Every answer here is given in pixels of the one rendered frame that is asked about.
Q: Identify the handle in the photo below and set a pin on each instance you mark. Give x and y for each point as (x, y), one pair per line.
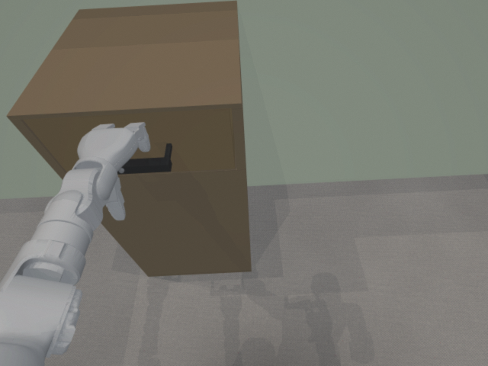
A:
(148, 165)

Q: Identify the left robot hand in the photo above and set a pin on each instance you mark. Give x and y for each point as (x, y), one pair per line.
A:
(117, 146)

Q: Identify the drawer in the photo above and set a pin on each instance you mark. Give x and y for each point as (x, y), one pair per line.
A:
(201, 139)

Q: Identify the left robot forearm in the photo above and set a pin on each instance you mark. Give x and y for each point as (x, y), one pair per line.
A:
(56, 251)

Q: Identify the left robot upper arm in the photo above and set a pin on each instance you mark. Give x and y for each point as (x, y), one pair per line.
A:
(37, 318)

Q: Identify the cabinet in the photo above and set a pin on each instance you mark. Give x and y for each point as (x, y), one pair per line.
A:
(156, 58)

